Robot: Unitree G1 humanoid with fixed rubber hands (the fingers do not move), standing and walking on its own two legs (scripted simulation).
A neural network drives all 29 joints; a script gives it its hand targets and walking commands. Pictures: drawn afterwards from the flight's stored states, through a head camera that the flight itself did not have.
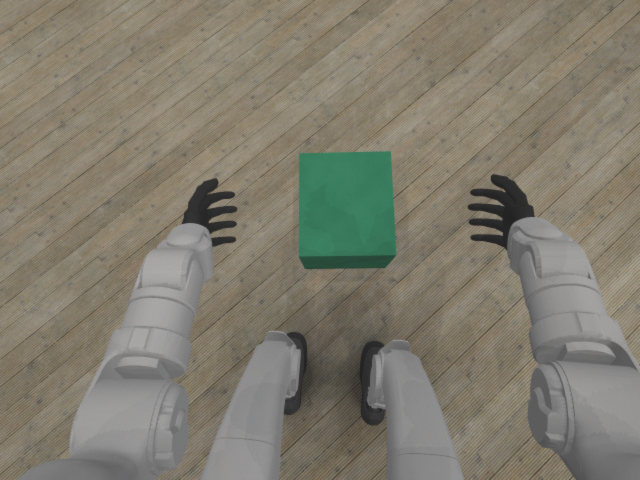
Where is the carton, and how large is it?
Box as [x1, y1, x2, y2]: [299, 151, 395, 268]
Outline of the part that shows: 390,151 299,153 299,257 305,268 385,267 394,257 395,236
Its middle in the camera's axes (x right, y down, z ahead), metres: +0.07 -0.06 +1.01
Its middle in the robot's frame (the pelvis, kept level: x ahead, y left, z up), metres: +0.56 +0.00 -0.58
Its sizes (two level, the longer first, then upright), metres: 0.260 0.226 0.198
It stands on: the floor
